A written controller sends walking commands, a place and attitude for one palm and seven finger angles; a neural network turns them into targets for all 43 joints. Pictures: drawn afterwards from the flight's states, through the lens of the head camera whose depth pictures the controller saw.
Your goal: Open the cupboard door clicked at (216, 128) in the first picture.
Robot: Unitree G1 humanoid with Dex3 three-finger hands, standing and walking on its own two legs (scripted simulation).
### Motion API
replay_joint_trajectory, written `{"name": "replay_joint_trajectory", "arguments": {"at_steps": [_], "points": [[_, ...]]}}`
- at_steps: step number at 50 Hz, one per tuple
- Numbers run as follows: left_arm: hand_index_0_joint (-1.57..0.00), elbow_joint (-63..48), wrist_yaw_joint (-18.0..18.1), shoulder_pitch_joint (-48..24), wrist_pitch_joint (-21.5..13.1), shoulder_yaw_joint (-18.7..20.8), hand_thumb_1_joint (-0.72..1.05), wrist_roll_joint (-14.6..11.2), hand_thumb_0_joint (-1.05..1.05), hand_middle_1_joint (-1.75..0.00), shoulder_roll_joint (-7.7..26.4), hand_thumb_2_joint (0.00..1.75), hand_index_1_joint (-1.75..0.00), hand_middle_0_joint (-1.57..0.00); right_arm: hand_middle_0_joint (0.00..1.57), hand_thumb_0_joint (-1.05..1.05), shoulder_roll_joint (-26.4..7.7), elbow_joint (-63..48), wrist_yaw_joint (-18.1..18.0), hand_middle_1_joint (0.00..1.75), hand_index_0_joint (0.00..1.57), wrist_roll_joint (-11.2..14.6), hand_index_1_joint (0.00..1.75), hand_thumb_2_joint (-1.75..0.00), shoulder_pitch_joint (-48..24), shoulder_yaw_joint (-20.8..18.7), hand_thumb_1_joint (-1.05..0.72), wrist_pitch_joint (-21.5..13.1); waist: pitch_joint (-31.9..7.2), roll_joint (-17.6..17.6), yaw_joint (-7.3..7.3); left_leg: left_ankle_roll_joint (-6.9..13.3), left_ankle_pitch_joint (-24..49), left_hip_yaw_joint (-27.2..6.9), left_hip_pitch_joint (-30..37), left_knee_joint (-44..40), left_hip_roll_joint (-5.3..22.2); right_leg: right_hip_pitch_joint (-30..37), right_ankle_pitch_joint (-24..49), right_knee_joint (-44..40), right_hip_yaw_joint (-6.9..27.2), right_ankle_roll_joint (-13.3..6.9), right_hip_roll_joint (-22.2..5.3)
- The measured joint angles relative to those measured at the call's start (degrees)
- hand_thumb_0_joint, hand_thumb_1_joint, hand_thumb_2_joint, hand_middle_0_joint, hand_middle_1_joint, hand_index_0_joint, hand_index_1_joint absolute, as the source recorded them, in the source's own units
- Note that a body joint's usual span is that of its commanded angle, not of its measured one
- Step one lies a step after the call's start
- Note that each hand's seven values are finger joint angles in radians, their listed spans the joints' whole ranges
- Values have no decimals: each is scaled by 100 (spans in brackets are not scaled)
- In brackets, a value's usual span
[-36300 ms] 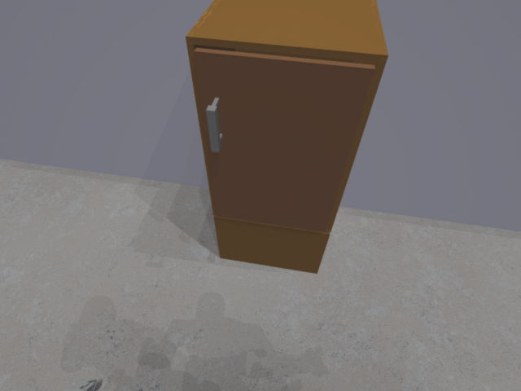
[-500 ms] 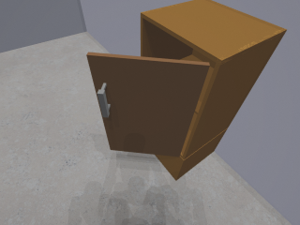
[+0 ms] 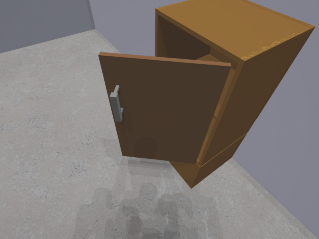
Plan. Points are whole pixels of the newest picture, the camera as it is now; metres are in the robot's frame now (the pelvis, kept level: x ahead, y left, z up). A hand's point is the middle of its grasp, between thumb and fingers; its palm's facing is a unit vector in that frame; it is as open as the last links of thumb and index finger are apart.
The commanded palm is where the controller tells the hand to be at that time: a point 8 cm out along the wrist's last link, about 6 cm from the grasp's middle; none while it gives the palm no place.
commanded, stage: raise the hand with hooked fingers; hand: left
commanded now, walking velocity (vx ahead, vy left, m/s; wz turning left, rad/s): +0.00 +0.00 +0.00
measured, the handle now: (117, 103) +0.53 +0.18 -0.01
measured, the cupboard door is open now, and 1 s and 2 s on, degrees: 48 48 48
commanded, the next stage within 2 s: none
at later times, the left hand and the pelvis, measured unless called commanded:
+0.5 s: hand (76, 234) +0.14 +0.21 -0.05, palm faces +0.03 -1.00 -0.05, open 9.4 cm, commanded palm +0.14 +0.26 -0.04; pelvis -0.06 -0.01 -0.10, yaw +3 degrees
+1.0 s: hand (64, 205) +0.19 +0.25 -0.03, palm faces -0.03 -1.00 -0.05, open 12.4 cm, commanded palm +0.17 +0.30 -0.02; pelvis -0.05 +0.01 -0.07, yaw +2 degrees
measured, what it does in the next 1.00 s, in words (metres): lowers itself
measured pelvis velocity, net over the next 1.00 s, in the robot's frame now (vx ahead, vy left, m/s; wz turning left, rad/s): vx -0.05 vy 0.01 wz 0.03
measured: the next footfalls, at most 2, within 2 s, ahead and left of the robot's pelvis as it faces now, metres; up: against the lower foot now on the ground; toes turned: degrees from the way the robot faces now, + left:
none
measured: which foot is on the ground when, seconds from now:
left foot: down 0.00-1.00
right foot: down 0.00-1.00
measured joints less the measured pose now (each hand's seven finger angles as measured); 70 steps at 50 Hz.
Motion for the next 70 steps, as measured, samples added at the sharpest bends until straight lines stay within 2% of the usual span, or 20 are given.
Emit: {"name": "replay_joint_trajectory", "arguments": {"at_steps": [1, 3, 6, 8, 11, 13, 15, 17, 20, 24, 26, 29, 32, 34, 39, 46, 61, 70], "points": [[-20, -964, 76, 268, -125, 14, 90, -128, 2, -30, -1, 90, -30, -20, 20, 1, -13, -261, -68, 30, 20, 56, 30, -90, 150, -20, -91, -272, -28, -20, 22, 15, 11, 7, -35, 3, -52, -106, -65, 171, -4, -4, -57], [-20, -2277, 137, 428, -451, 77, 89, -386, 2, -31, -50, 89, -31, -21, 20, 1, -72, -680, -121, 30, 20, 125, 30, -90, 277, -85, -91, -672, -116, 17, -65, 43, 5, -79, -226, 162, -150, -284, -223, 441, -100, 26, -164], [-20, -2877, -202, -29, -1364, 380, 85, -630, 2, -33, -124, 88, -33, -21, 20, 1, -200, -1191, -87, 30, 20, 38, 30, -90, 109, -176, -91, -885, -394, 141, -237, 56, -142, -225, -985, 797, -141, -950, -413, 1019, -240, 32, -191], [-20, -2829, -677, -377, -2151, 604, 82, -789, 1, -35, -93, 86, -35, -21, 20, 1, -247, -1500, -2, 30, 20, -19, 30, -90, -102, -241, -91, -931, -626, 122, -249, 36, -298, -208, -1647, 1343, -74, -1644, -585, 1615, -204, -6, -171], [-21, -2641, -1662, -657, -3241, 814, 77, -981, 1, -39, 43, 84, -39, -21, 20, 1, -314, -1973, 163, 30, 20, -31, 30, -90, -404, -347, -91, -995, -891, 21, -213, 7, -585, -186, -2660, 2280, 45, -2686, -909, 2602, -142, -59, -124], [-21, -2579, -2289, -662, -3564, 893, 72, -1110, 1, -41, 150, 82, -41, -21, 20, 1, -391, -2302, 229, 30, 20, 14, 30, -90, -552, -406, -91, -1001, -966, -21, -166, -25, -787, -216, -3195, 2864, 103, -3217, -1116, 3192, -135, -100, -95], [-22, -2628, -2669, -533, -3485, 949, 68, -1300, 1, -44, 210, 81, -44, -22, 20, 1, -464, -2597, 196, 30, 20, 83, 30, -90, -634, -431, -91, -968, -1003, -41, -107, 21, -937, -253, -3572, 3314, 138, -3565, -1303, 3627, -152, -122, -80], [-22, -2733, -2771, -365, -3251, 1021, 63, -1450, 1, -47, 229, 79, -47, -22, 20, 1, -507, -2802, 104, 30, 20, 125, 30, -90, -652, -426, -91, -938, -1005, -37, -32, -26, -1060, -331, -3811, 3634, 171, -3758, -1412, 3911, -213, -148, -58], [-23, -3077, -2583, -126, -3037, 1110, 56, -1493, 1, -51, 246, 76, -51, -23, 20, 1, -500, -2918, -51, 30, 20, 137, 30, -90, -598, -360, -91, -951, -962, 6, 72, -57, -1150, -491, -4005, 3915, 207, -3840, -1494, 4077, -356, -188, -12], [-23, -3524, -2436, -198, -3025, 1096, 47, -1425, 2, -57, 412, 72, -57, -23, 20, 1, -412, -2785, -195, 30, 20, 111, 30, -90, -479, -142, -91, -1041, -897, 100, 148, -75, -1175, -699, -4166, 4077, 234, -3860, -1492, 4084, -548, -218, 47], [-23, -3579, -2511, -403, -2941, 1085, 42, -1420, 2, -60, 517, 70, -60, -24, 20, 1, -340, -2668, -227, 30, 20, 110, 30, -90, -435, -23, -91, -1064, -862, 160, 130, -80, -1154, -760, -4211, 4086, 243, -3864, -1458, 4040, -604, -222, 68], [-24, -3495, -2661, -730, -2602, 1123, 35, -1452, 2, -65, 666, 67, -65, -24, 20, 1, -218, -2543, -235, 30, 20, 124, 30, -90, -337, 112, -91, -1028, -827, 240, 47, -71, -1107, -766, -4208, 4008, 256, -3852, -1383, 3927, -608, -209, 90], [-25, -3390, -2725, -873, -2233, 1237, 28, -1531, 1, -69, 750, 64, -69, -25, 21, 1, -123, -2491, -216, 30, 20, 125, 30, -90, -185, 160, -90, -962, -815, 290, -66, -42, -1052, -681, -4096, 3828, 270, -3784, -1289, 3749, -528, -175, 100], [-25, -3364, -2691, -852, -2108, 1339, 24, -1578, 1, -72, 763, 62, -72, -25, 21, 1, -100, -2481, -194, 30, 21, 120, 30, -90, -59, 148, -90, -928, -832, 301, -130, -17, -1021, -603, -4002, 3691, 272, -3730, -1232, 3627, -456, -145, 97], [-26, -3326, -2583, -743, -2225, 1518, 12, -1623, 1, -80, 743, 57, -80, -26, 21, 1, -215, -2449, -151, 30, 21, 108, 30, -90, 182, 38, -90, -918, -868, 302, -194, 44, -991, -469, -3857, 3483, 243, -3640, -1166, 3441, -333, -76, 63], [-27, -3269, -2681, -782, -2362, 1548, -4, -1618, 1, -90, 778, 50, -90, -27, 21, 1, -474, -2457, -161, 30, 20, 134, 30, -90, 197, -90, -90, -958, -847, 256, -174, 111, -1025, -425, -3789, 3439, 186, -3559, -1175, 3369, -296, -8, 9], [-29, -2869, -3018, -1360, -2040, 1837, -39, -1708, 0, -112, 1101, 35, -112, -30, 20, 1, -454, -2827, -138, 30, 20, 157, 30, -90, -65, 116, -90, -915, -812, 218, -82, 140, -955, -474, -3415, 3155, 146, -3110, -1044, 2959, -352, 31, 7], [-30, -2414, -3337, -1808, -1907, 2065, -48, -1770, -1, -118, 1287, 31, -118, -30, 21, 1, -464, -2776, -167, 30, 21, 162, 30, -90, 9, 207, -90, -850, -767, 234, -67, 140, -902, -493, -3304, 3035, 144, -2983, -974, 2808, -370, 31, 19]]}}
